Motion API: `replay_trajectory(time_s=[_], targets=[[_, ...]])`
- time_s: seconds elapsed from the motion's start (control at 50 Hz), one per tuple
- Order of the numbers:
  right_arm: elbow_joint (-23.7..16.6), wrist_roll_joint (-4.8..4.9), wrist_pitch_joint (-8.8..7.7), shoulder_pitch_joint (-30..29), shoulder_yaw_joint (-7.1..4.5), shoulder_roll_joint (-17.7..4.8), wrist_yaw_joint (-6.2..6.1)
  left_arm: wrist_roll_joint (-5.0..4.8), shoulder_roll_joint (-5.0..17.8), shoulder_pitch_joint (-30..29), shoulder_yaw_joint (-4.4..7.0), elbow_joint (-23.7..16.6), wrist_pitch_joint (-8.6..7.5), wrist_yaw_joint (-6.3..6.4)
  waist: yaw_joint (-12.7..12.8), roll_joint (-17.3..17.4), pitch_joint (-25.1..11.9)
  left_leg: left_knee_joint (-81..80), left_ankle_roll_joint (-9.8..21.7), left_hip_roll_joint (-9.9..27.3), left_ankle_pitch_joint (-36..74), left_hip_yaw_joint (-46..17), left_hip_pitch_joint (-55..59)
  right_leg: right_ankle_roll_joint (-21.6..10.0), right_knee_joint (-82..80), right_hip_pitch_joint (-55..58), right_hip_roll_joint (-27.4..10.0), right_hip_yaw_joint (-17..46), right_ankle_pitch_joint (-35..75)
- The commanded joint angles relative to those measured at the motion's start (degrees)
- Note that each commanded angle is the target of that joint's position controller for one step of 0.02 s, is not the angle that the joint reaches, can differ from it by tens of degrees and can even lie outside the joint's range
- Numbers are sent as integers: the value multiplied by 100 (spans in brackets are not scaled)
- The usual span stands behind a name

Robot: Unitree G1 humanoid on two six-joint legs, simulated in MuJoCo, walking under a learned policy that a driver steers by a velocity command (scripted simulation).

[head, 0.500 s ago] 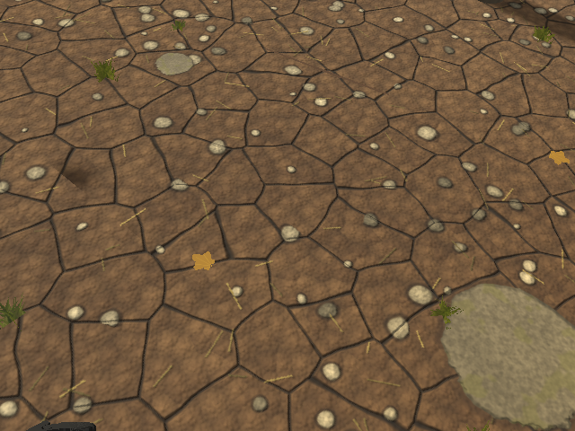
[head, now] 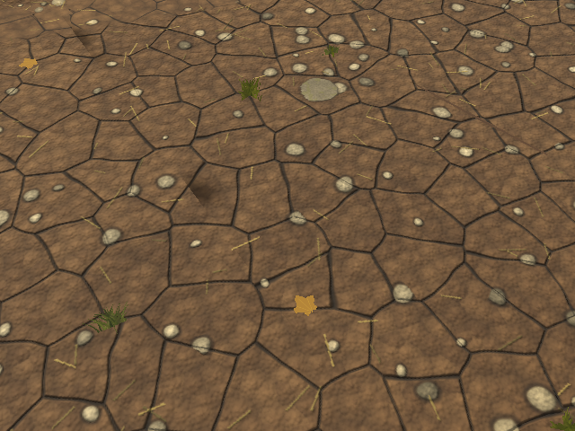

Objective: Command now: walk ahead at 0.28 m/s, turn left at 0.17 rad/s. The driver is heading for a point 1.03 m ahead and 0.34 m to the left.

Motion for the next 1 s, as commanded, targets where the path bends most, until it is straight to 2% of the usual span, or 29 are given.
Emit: replay_trajectory(time_s=[0.02, 0.04, 0.06, 0.08, 0.1, 0.12, 0.14, 0.18, 0.22, 0.26, 0.32, 0.36, 0.4, 0.42, 0.44, 0.46, 0.48, 0.5, 0.56, 0.66, 0.76, 0.84, 0.88, 0.9, 0.92, 0.94, 0.96, 0.98, 1.0], targets=[[-63, -26, -147, 687, -181, -542, 62, -121, 996, -474, 211, -409, -64, -11, -437, -638, -579, -994, 284, -180, 593, 389, 1472, -849, -1089, -590, -1339, 1382, -2237], [-29, -25, -161, 792, -190, -542, 57, -111, 835, -449, 148, -391, -73, -31, -530, -576, -542, -1216, 401, -162, 415, 305, 1812, -651, -857, -859, -1199, 1284, -2523], [-7, -15, -177, 1048, -221, -682, 25, -64, 535, -576, 39, -455, -108, -67, -659, -197, -473, -1711, 628, 326, -165, -399, 2162, -357, -120, -1342, -919, 980, -2504], [23, -69, -190, 1289, -337, -1162, 3, -10, 129, -761, -68, -656, -185, -101, -657, 1054, -362, -2581, 1171, 1334, -1865, -2184, 2321, 103, 1483, -2299, -129, 15, -2105], [-28, -111, -256, 1177, -393, -1353, 32, -30, 567, -983, 41, -754, -261, -81, -769, 1247, 167, -3230, 1670, 1922, -1852, -3316, 1932, 99, 2476, -2865, -56, 288, -2274], [-82, -132, -348, 910, -298, -1040, 18, -62, 825, -706, 147, -684, -292, -85, -515, 1011, 315, -3101, 1675, 1841, -1090, -3019, 1885, 89, 2977, -2997, -289, 570, -2027], [-119, -89, -418, 709, -228, -798, 18, -37, 848, -418, 164, -528, -290, -102, -362, 932, 247, -2971, 1504, 1603, -83, -2460, 2010, 108, 3090, -2934, -381, 604, -1738], [-137, -26, -430, 504, -201, -734, 5, 84, 741, -304, 156, -393, -280, -114, -281, 714, -22, -2723, 1268, 1323, 2391, -1577, 2192, 278, 3075, -2675, -463, 489, -1223], [-110, -50, -382, 459, -195, -706, -11, 119, 447, -363, 65, -359, -247, -150, -246, 523, -296, -2524, 1151, 985, 3783, -863, 1872, 476, 2625, -1887, -381, 273, -751], [-34, -35, -300, 544, -234, -781, -28, 111, 254, -610, -18, -432, -215, -159, -324, 615, -347, -2344, 1077, 728, 4128, -529, 1588, 558, 1860, -1231, -212, 170, -336], [13, 30, -180, 705, -385, -1138, -48, 42, 489, -888, 29, -590, -168, -123, -421, 805, -308, -2060, 1132, 852, 4114, -850, 1542, 512, 1301, -971, 27, 199, -222], [-19, 97, -142, 599, -405, -1116, -72, 29, 660, -734, 97, -582, -162, -94, -290, 828, -376, -1839, 1043, 922, 3642, -1209, 1572, 393, 824, -670, 57, 340, -130], [-71, 135, -143, 397, -372, -968, -96, 102, 803, -315, 178, -453, -193, -36, -1, 657, -551, -1320, 753, 654, 3131, -1243, 1320, 181, -57, 263, -47, 374, 958], [-158, 40, -178, 448, -294, -693, -101, 189, 1142, 21, 257, -453, -204, 32, 57, 183, -1058, -548, 473, 270, 2424, -1024, 844, -108, 76, 1335, -786, 973, 2434], [-193, -62, -201, 994, -163, -246, -108, 244, 1534, 453, 361, -415, -127, 101, -2, -1184, -1750, 917, 91, -416, -611, -516, -533, -912, 392, 2865, -2087, 2117, 3673], [-177, 37, -197, 1158, -242, -545, -106, 130, 1280, 712, 335, -304, -61, 85, 106, -1547, -1932, 2080, -75, -509, -1993, -487, -1216, -1473, -175, 2783, -2634, 3192, 1905], [-119, 138, -164, 990, -364, -894, -83, 44, 971, 561, 239, -330, -71, 70, 104, -981, -1373, 2625, -85, -159, -1626, -624, -1591, -1341, -530, 2356, -2411, 3031, -169], [-166, 177, -123, 666, -407, -959, -74, 37, 799, 276, 198, -346, -87, 76, 55, -835, -918, 2703, -68, 32, -1148, -464, -1846, -1089, -789, 1941, -2100, 2653, -1541], [-213, 101, -44, 462, -396, -745, -55, 82, 737, -163, 185, -338, -192, 113, -97, -981, -264, 2430, -99, 304, -230, -235, -1595, -821, -1388, 856, -1679, 1797, -1942], [-428, 97, -174, 93, -303, -450, 40, 82, 908, 34, 293, -190, -370, 146, 10, -603, -317, 1616, -107, 549, 605, -139, -1707, -972, -1678, 1061, -1822, 1026, -1176], [-616, 119, -191, -301, -224, -340, 176, 39, 1173, 104, 389, -114, -343, 58, 90, -542, -147, 519, -12, 576, 1062, 119, -1316, -867, -1685, 957, -1828, 270, -771], [-769, 133, -126, -536, -237, -436, 250, -66, 1308, 283, 445, -14, -264, -29, 131, -560, -19, -13, 195, 507, 802, 350, -1050, -710, -1460, 1212, -1996, -19, -789], [-745, 110, -99, -352, -284, -496, 275, -157, 1337, 230, 453, 10, -184, -48, -76, -483, -40, -422, 400, 322, 699, 614, -551, -546, -1001, 1186, -1988, -247, -695], [-607, 92, -90, 72, -372, -610, 265, -165, 1299, 161, 435, 3, -157, -51, -341, -393, -227, -688, 534, 37, 750, 847, 244, -411, -295, 905, -1819, -513, 15], [-324, 135, -76, 956, -588, -973, 217, -91, 1025, 265, 338, 10, -155, -55, -717, -63, -692, -847, 748, -274, 735, 842, 1518, -207, 1140, 452, -1452, -902, 902], [-179, 175, -70, 1847, -821, -1741, 121, 146, 613, 149, 185, -259, -187, -28, -991, 1275, -932, -1480, 1340, 857, 374, -1282, 2825, 284, 3552, -1241, -841, -1224, -399], [-443, 137, -214, 1612, -754, -1982, 172, 185, 388, -9, 85, -594, -343, -2, -667, 1936, -1301, -2554, 2157, 1743, -856, -4243, 3479, 442, 4953, -3059, 37, 1, -2659], [-515, 121, -368, 1415, -581, -1409, 258, -69, 949, -318, 203, -631, -472, -59, -813, 1090, -1070, -2783, 2096, 1868, -819, -3959, 3376, 325, 5383, -3621, -274, 616, -2279], [-509, 78, -452, 1255, -487, -1136, 279, -159, 996, -300, 210, -628, -560, -107, -643, 961, -790, -2634, 1932, 1705, -320, -3255, 2994, 149, 5139, -3576, -512, 633, -1759]])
